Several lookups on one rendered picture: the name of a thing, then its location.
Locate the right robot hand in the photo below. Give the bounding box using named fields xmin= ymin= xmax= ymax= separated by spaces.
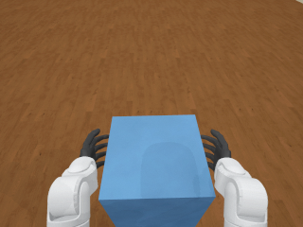
xmin=200 ymin=129 xmax=232 ymax=173

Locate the carton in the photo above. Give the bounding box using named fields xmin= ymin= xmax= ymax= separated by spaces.
xmin=98 ymin=114 xmax=216 ymax=227

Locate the left robot forearm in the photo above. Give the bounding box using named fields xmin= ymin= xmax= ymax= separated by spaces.
xmin=46 ymin=156 xmax=98 ymax=227

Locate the right robot forearm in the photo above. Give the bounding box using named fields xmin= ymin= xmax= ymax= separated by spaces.
xmin=214 ymin=157 xmax=268 ymax=227

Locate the left robot hand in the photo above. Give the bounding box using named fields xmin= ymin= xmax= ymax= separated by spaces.
xmin=80 ymin=129 xmax=110 ymax=168

